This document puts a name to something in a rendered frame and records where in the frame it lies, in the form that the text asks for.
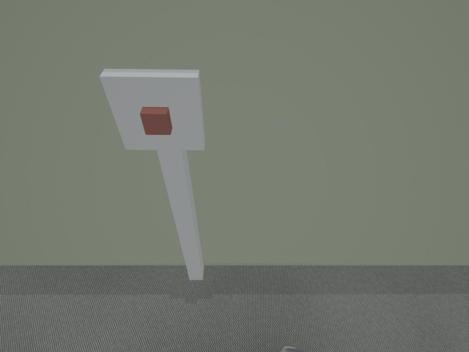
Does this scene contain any panel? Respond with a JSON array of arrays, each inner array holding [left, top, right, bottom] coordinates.
[[100, 69, 205, 280]]

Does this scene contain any button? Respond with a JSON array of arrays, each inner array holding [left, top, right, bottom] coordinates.
[[140, 107, 172, 135]]

